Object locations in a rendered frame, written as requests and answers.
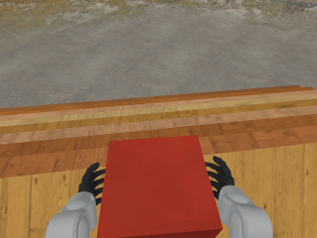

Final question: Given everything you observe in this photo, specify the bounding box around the right robot forearm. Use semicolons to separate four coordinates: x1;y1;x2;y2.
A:
218;185;273;238

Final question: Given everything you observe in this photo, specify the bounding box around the left robot forearm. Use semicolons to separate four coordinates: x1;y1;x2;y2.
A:
45;191;97;238

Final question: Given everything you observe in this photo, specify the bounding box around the robot left hand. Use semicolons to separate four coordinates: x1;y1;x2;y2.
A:
78;162;106;206

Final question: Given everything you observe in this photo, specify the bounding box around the carton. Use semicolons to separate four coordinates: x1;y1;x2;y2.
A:
96;135;223;238

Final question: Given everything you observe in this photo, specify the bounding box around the robot right hand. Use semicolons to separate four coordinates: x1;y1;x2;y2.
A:
205;156;235;200

